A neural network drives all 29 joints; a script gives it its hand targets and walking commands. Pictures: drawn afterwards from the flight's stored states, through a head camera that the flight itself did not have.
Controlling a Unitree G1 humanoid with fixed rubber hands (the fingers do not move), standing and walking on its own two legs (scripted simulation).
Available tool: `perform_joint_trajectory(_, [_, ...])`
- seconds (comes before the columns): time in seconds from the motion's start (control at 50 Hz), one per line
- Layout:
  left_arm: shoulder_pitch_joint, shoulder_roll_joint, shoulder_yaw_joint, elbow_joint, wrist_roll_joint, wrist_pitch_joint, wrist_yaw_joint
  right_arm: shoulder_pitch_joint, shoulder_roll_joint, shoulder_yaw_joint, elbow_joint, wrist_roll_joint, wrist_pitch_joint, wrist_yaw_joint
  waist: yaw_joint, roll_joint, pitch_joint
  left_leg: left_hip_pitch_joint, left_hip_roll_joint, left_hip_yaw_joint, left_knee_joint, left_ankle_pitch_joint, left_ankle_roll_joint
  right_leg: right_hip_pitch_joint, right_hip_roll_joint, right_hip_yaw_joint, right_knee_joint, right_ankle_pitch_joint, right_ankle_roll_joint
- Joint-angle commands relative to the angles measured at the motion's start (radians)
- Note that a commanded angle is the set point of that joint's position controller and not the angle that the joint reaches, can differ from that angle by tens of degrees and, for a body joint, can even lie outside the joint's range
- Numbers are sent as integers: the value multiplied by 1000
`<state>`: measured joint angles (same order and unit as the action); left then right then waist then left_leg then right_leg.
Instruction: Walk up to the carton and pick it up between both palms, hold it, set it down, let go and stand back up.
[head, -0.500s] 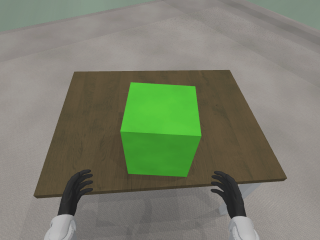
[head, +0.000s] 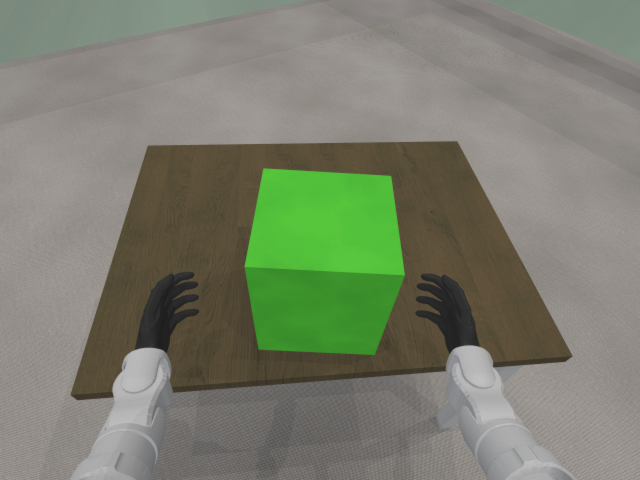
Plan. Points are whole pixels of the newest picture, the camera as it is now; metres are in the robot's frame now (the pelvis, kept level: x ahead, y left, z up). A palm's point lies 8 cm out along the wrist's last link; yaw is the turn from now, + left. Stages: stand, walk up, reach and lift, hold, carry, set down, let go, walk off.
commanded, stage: reach and lift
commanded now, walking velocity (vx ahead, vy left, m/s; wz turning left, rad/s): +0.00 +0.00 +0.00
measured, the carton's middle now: (321, 266) +0.46 +0.02 -0.06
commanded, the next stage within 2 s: none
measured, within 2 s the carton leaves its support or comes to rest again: neither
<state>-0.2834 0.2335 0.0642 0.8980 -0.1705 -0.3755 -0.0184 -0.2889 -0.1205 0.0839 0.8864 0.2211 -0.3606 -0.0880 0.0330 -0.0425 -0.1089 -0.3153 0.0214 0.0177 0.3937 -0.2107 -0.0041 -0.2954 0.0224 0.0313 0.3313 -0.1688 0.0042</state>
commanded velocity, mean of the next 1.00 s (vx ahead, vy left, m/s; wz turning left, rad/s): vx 0.00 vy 0.00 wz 0.00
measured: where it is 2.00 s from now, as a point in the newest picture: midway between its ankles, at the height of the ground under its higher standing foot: outside the picture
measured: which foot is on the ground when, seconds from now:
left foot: down 0.00-1.00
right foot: down 0.00-1.00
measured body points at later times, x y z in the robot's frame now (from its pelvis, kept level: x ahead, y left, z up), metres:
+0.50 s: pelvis -0.01 +0.00 +0.00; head +0.03 +0.01 +0.44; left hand +0.38 +0.23 +0.03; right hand +0.40 -0.17 +0.04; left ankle -0.02 +0.11 -0.75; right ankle -0.01 -0.12 -0.75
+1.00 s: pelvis -0.02 +0.00 -0.01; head +0.04 +0.02 +0.43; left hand +0.43 +0.24 +0.08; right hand +0.45 -0.17 +0.09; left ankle -0.02 +0.12 -0.75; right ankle -0.01 -0.12 -0.75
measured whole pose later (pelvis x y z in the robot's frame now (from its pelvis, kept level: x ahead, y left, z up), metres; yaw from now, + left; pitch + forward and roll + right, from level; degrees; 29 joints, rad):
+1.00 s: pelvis -0.02 +0.00 -0.01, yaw +1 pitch +22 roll -1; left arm -1.02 0.35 -0.09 1.45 -0.38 -0.28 -0.01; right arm -1.02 -0.25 0.14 1.34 0.39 -0.17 -0.04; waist -0.01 -0.03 -0.29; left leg -0.68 0.01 0.00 0.45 -0.16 0.00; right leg -0.66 0.02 0.01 0.40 -0.13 0.01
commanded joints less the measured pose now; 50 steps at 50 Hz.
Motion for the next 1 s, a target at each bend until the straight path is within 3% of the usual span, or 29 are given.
perform_joint_trajectory(0.0, [-342, 105, 1, -72, -11, -21, 9, -344, -96, -37, -80, 3, -2, 1, -2, 104, -308, 184, -29, 25, 5, 312, -79, 33, 26, -29, -19, 131, 1])
perform_joint_trajectory(0.08, [-376, 110, 19, 21, -11, -4, 0, -388, -114, -33, -3, 21, 18, -13, -14, 67, -306, 171, -25, 15, 16, 343, -71, 36, 18, -24, -17, 182, 4])
perform_joint_trajectory(0.14, [-477, 118, 16, 59, -13, 8, -9, -497, -124, -25, 41, 40, 32, -17, -13, 85, -325, 172, -31, 13, 19, 350, -76, 24, 20, -21, -15, 192, 6])
perform_joint_trajectory(0.16, [-454, 119, 18, 65, -8, 5, -11, -459, -117, -27, 48, 41, 30, -18, -25, 71, -325, 177, -29, 16, 22, 359, -73, 37, 18, -20, -14, 204, 6])
perform_joint_trajectory(0.26, [-522, 133, 48, 95, 9, 0, -14, -524, -122, -19, 58, 37, 37, -21, -14, 60, -380, 150, -37, 18, 23, 406, -64, 42, 18, -14, -5, 259, 12])
perform_joint_trajectory(0.3, [-601, 153, 42, 100, -3, 4, -8, -603, -139, -27, 52, 45, 42, -18, -3, 79, -414, 118, -38, 20, 18, 363, -65, 29, 19, -20, 0, 220, 12])
perform_joint_trajectory(0.36, [-677, 166, 14, 101, -43, -7, 3, -669, -151, -31, 26, 49, 48, -10, -15, 64, -493, 128, -37, 21, 29, 362, -60, -5, 18, -28, 16, 226, 19])
perform_joint_trajectory(0.44, [-723, 180, 16, 165, -41, 6, 4, -722, -166, -13, 101, 77, 63, -5, 1, 89, -534, 92, -35, 18, 43, 386, -58, -23, 13, -20, 33, 256, 16])
perform_joint_trajectory(0.48, [-702, 171, -2, 218, -59, 13, -3, -723, -163, 10, 131, 90, 74, -6, -14, 63, -516, 74, -33, 17, 50, 396, -52, -19, 9, -16, 34, 275, 19])
perform_joint_trajectory(0.56, [-826, 197, -19, 287, -99, 18, -9, -827, -183, 19, 176, 112, 88, -3, -17, 46, -517, 18, -31, 10, 53, 338, -44, -34, 4, -15, 53, 243, 30])
perform_joint_trajectory(0.68, [-917, 231, -47, 328, -131, 13, -4, -917, -223, 16, 219, 123, 100, 9, -24, 64, -634, 5, -32, 7, 75, 407, -49, -50, 6, -13, 85, 322, 36])
perform_joint_trajectory(0.8, [-1040, 245, -103, 354, -174, 40, 5, -1029, -260, 16, 283, 152, 131, 25, -37, 98, -670, 20, -20, -6, 89, 411, -54, -125, 7, -27, 86, 281, 30])
perform_joint_trajectory(0.84, [-1042, 243, -112, 405, -183, 55, 3, -1050, -265, 33, 308, 163, 143, 31, -36, 78, -651, 15, -19, -10, 94, 415, -52, -121, 8, -23, 84, 286, 30])
perform_joint_trajectory(0.92, [-1150, 274, -134, 392, -207, 48, 13, -1140, -288, 23, 294, 162, 146, 41, -33, 90, -737, 7, -16, -11, 88, 418, -54, -134, 5, -37, 93, 296, 40])
perform_joint_trajectory(0.98, [-1198, 283, -166, 471, -240, 66, 10, -1188, -284, 38, 351, 178, 174, 51, -43, 69, -696, -40, -12, -10, 84, 348, -45, -142, -4, -32, 90, 247, 45])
